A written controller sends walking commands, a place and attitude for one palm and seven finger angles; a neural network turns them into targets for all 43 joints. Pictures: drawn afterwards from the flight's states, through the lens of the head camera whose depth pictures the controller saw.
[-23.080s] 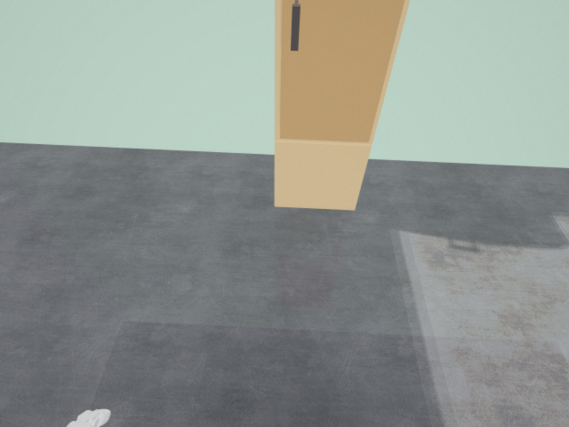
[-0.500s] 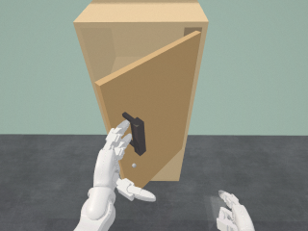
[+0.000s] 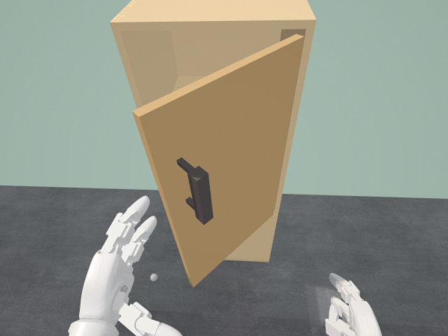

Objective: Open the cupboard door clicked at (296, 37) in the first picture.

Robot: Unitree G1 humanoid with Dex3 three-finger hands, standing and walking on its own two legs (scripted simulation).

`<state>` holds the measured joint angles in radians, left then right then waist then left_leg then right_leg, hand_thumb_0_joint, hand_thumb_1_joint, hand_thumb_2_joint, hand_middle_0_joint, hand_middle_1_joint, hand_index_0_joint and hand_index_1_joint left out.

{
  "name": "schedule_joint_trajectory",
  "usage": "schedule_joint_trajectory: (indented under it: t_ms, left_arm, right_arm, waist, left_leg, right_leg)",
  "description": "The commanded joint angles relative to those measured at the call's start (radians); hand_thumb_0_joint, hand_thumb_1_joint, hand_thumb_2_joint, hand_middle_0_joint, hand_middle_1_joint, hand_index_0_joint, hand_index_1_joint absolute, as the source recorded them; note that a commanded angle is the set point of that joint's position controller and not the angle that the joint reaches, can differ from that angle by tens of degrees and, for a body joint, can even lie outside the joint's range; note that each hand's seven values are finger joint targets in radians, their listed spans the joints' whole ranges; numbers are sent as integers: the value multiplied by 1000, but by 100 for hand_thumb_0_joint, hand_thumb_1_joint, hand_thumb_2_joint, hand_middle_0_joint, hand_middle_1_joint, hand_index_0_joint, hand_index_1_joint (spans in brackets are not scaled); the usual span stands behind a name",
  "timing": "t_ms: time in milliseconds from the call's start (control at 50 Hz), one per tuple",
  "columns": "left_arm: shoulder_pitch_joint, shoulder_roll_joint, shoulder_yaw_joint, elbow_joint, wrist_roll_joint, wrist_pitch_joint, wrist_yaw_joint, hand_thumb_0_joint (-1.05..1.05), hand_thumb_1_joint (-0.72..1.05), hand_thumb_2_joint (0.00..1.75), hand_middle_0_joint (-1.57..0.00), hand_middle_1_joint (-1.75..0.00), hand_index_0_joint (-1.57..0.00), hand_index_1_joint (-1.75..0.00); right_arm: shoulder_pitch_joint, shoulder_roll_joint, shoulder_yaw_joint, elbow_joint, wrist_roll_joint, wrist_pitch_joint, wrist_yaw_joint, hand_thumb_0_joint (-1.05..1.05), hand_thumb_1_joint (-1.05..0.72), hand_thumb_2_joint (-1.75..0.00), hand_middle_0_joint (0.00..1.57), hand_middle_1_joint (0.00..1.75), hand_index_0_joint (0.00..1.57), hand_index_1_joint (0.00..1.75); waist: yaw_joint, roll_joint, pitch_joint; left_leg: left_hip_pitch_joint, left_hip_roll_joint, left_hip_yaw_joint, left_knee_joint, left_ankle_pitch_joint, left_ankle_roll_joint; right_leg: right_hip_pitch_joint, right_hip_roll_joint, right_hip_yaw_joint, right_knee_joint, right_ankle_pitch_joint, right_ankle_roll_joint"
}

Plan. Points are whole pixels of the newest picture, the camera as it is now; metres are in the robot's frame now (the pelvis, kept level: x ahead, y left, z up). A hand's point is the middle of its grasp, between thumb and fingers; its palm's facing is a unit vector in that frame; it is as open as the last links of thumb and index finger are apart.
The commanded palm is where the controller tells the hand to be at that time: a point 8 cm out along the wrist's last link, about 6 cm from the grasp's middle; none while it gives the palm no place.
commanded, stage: draw the hand back to the body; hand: left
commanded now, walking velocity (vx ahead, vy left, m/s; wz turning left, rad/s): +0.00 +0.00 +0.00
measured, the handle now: (194, 190) +0.33 +0.08 +0.11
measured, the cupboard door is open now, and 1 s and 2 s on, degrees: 47 47 47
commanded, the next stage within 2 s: step back with the hand held close in 1.64 s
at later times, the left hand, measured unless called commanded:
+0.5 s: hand (110, 267) +0.18 +0.17 +0.13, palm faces +0.03 -1.00 -0.06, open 16.3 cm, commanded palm +0.15 +0.23 +0.15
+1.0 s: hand (38, 246) +0.19 +0.25 +0.17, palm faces +0.33 -0.88 -0.35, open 12.3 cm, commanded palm +0.15 +0.30 +0.19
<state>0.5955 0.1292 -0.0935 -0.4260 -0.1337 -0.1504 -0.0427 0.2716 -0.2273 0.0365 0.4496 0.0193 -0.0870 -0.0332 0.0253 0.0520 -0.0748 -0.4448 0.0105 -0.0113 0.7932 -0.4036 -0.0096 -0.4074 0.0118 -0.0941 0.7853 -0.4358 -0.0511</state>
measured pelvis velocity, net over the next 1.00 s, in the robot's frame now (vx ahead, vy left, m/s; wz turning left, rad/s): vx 0.00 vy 0.04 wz -0.02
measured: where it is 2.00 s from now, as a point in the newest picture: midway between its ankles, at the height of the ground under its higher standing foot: outside the picture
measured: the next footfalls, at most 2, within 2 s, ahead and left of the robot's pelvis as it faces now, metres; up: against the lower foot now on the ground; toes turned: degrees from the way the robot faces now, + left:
none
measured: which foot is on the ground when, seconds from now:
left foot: down 0.00-1.00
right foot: down 0.00-1.00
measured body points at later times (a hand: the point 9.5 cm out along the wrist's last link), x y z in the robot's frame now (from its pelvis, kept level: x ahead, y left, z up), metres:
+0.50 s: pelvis -0.01 +0.02 +0.01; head -0.02 +0.00 +0.46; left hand +0.18 +0.22 +0.14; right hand +0.18 -0.20 -0.05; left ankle +0.00 +0.13 -0.71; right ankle -0.01 -0.08 -0.71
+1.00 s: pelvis +0.00 +0.04 +0.03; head -0.02 +0.02 +0.48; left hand +0.17 +0.30 +0.19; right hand +0.19 -0.17 -0.05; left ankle +0.00 +0.13 -0.71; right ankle -0.01 -0.08 -0.71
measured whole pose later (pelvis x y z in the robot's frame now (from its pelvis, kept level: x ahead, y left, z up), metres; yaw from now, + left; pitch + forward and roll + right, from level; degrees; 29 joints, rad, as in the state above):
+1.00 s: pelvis +0.00 +0.04 +0.03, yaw -1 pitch -4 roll -1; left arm 0.53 0.31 0.19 -0.45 -0.05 -0.07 0.12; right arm 0.21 -0.21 0.06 0.61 0.00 -0.12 -0.08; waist 0.07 0.05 0.02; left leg -0.14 -0.02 0.02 0.48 -0.26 0.04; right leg -0.10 -0.01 -0.06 0.44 -0.27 0.00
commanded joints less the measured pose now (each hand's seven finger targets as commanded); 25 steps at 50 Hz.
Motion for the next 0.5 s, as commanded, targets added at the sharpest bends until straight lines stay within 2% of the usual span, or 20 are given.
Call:
schedule_joint_trajectory:
  t_ms: [0,40,80,100,120,140,180,200,220,280,340,380,400,440,480]
  left_arm:
    - [-115,55,43,-232,-12,-76,0,0,-50,30,-15,-30,-15,-30]
    - [-114,44,39,-222,-13,-74,4,0,-50,30,-15,-30,-15,-30]
    - [-91,97,106,-235,-22,-71,10,0,-50,30,-15,-30,-15,-30]
    - [-83,115,124,-224,-20,-62,9,0,-50,30,-15,-30,-15,-30]
    - [-104,100,113,-228,-26,-53,5,0,-50,30,-15,-30,-15,-30]
    - [-121,112,132,-221,-34,-45,3,0,-50,30,-15,-30,-15,-30]
    - [-128,105,136,-233,-51,-29,-8,0,-50,30,-15,-30,-15,-30]
    - [-126,116,152,-218,-59,-17,-14,0,-50,30,-15,-30,-15,-30]
    - [-130,111,152,-211,-64,-6,-21,0,-50,30,-15,-30,-15,-30]
    - [-134,114,152,-257,-75,17,-40,0,-50,30,-15,-30,-15,-30]
    - [-133,125,169,-261,-82,42,-51,0,-50,30,-15,-30,-15,-30]
    - [-137,143,194,-268,-89,57,-57,0,-50,30,-15,-30,-15,-30]
    - [-138,160,213,-262,-89,65,-56,0,-50,30,-15,-30,-15,-30]
    - [-165,156,213,-283,-92,71,-63,0,-50,30,-15,-30,-15,-30]
    - [-152,171,244,-288,-106,82,-69,0,-43,33,-15,-30,-15,-30]
  right_arm:
    - [-108,-81,-36,-175,-2,-99,-14,0,-90,-90,20,30,20,30]
    - [-108,-79,-35,-170,1,-110,-15,0,-90,-90,20,30,20,30]
    - [-104,-78,-36,-165,1,-116,-18,0,-90,-90,20,30,20,30]
    - [-110,-78,-33,-160,2,-115,-20,0,-90,-90,20,30,20,30]
    - [-117,-75,-28,-162,5,-117,-21,0,-90,-90,20,30,20,30]
    - [-119,-76,-27,-156,7,-120,-23,0,-90,-90,20,30,20,30]
    - [-122,-77,-24,-153,10,-130,-27,0,-90,-90,20,30,20,30]
    - [-126,-81,-24,-149,12,-132,-30,0,-90,-90,20,30,20,30]
    - [-131,-83,-24,-147,14,-135,-32,0,-90,-90,20,30,20,30]
    - [-128,-86,-21,-144,16,-152,-34,0,-90,-90,20,30,20,30]
    - [-126,-90,-21,-139,18,-158,-36,0,-90,-90,20,30,20,30]
    - [-128,-92,-19,-134,19,-160,-39,0,-90,-90,20,30,20,30]
    - [-131,-94,-21,-128,20,-160,-41,0,-90,-90,20,30,20,30]
    - [-132,-93,-19,-128,22,-162,-43,0,-90,-90,20,30,20,30]
    - [-135,-93,-18,-124,22,-165,-45,0,-90,-90,20,30,20,30]
  waist:
    - [-14,-98,-78]
    - [-13,-87,-83]
    - [7,-91,-115]
    - [12,-87,-108]
    - [7,-72,-86]
    - [6,-78,-70]
    - [9,-57,-66]
    - [9,-93,-60]
    - [7,-88,-41]
    - [14,-31,-70]
    - [13,-52,-57]
    - [16,-40,-48]
    - [19,-55,-47]
    - [15,-31,-44]
    - [24,-25,-56]
  left_leg:
    - [24,-33,-12,-64,158,40]
    - [26,-32,-10,-63,152,40]
    - [24,-32,-10,-67,165,39]
    - [17,-33,-9,-69,165,38]
    - [20,-33,-6,-77,158,40]
    - [17,-31,-6,-82,146,38]
    - [33,-31,-7,-92,148,38]
    - [29,-28,-13,-94,145,39]
    - [33,-27,-10,-102,138,38]
    - [76,-26,-14,-125,157,39]
    - [87,-23,-20,-140,168,39]
    - [92,-23,-22,-150,170,38]
    - [93,-23,-25,-153,170,38]
    - [113,-21,-27,-165,173,36]
    - [125,-20,-30,-173,185,34]
  right_leg:
    - [4,-25,111,-171,240,52]
    - [-3,-26,112,-173,222,51]
    - [31,-28,116,-170,251,52]
    - [43,-29,118,-175,242,49]
    - [30,-28,114,-182,230,49]
    - [26,-28,118,-193,206,51]
    - [28,-24,109,-202,200,48]
    - [32,-25,110,-214,184,49]
    - [23,-23,109,-221,170,50]
    - [32,-13,78,-208,201,43]
    - [34,-8,63,-207,217,43]
    - [36,-4,54,-207,219,41]
    - [46,-3,52,-214,211,40]
    - [39,-1,42,-211,214,39]
    - [52,3,37,-212,228,37]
